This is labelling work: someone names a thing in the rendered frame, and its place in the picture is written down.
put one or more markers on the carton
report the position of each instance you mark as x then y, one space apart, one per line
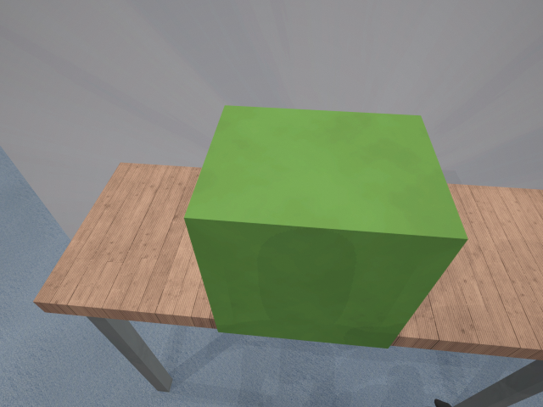
322 226

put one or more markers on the table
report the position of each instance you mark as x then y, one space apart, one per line
132 260

